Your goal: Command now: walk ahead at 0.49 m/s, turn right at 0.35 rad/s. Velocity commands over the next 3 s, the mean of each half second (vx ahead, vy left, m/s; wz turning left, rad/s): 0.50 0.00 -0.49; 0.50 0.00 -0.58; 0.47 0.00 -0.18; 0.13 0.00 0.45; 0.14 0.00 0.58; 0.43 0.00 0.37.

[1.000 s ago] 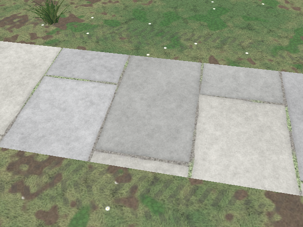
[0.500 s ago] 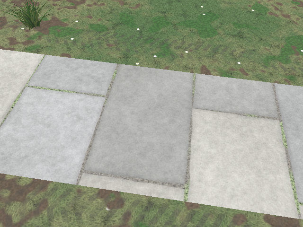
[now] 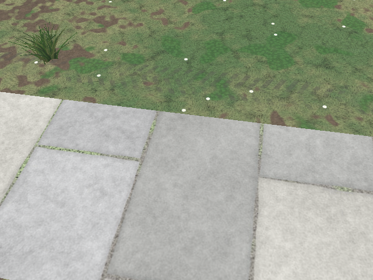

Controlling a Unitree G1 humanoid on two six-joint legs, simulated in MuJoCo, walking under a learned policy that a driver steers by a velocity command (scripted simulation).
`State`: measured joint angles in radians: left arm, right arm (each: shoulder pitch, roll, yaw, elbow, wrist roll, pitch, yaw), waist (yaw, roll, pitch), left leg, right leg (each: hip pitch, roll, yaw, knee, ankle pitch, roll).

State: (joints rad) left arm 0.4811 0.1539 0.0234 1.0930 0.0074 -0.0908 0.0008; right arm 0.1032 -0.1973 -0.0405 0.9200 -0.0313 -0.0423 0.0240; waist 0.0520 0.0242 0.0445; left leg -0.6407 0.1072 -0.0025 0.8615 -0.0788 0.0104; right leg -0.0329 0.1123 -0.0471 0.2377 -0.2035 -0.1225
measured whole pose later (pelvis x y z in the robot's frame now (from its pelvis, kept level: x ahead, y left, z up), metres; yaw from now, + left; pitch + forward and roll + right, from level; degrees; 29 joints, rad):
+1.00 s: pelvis +0.48 -0.12 +0.00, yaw -35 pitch +1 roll +0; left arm 0.31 0.26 0.07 0.86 0.00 -0.04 -0.01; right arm 0.17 -0.25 -0.05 0.79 -0.05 -0.04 0.02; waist 0.01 0.03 0.06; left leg -0.59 0.13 -0.01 1.09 -0.29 -0.03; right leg -0.19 0.15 0.00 0.35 -0.18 -0.15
